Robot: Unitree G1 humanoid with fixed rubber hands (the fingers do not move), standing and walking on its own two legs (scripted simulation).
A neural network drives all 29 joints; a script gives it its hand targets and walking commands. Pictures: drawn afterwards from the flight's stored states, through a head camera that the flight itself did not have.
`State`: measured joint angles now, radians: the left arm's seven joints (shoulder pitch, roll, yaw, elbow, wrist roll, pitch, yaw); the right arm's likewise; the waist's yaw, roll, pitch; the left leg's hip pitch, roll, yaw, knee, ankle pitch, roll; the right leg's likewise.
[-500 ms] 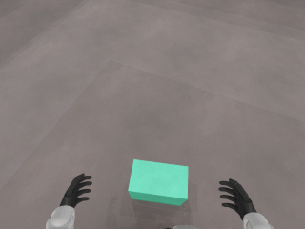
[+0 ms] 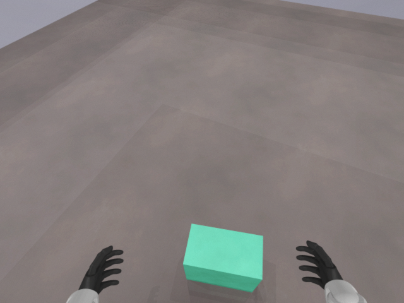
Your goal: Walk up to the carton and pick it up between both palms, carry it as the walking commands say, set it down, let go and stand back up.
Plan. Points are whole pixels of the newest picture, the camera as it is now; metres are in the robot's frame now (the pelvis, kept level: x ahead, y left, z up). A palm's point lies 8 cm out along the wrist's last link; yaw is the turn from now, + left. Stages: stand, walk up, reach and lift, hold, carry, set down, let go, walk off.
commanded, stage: stand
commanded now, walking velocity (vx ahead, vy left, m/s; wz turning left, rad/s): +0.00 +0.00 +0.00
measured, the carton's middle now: (222, 258) +0.37 -0.06 -0.64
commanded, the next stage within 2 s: none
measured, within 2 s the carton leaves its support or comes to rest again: neither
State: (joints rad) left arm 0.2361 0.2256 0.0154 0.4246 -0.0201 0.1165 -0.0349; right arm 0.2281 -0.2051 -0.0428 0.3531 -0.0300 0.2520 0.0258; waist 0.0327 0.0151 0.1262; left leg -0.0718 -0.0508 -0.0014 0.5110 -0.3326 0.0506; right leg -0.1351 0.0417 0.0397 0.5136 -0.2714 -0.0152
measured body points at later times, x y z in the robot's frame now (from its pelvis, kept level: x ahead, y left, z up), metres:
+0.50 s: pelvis +0.02 -0.02 +0.01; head +0.02 -0.04 +0.46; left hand +0.14 +0.28 -0.08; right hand +0.18 -0.31 -0.10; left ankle -0.03 +0.09 -0.73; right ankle +0.01 -0.11 -0.73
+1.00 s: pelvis +0.01 -0.03 +0.01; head +0.00 -0.04 +0.46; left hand +0.11 +0.28 -0.09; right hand +0.14 -0.33 -0.10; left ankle -0.03 +0.09 -0.73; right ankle +0.01 -0.11 -0.73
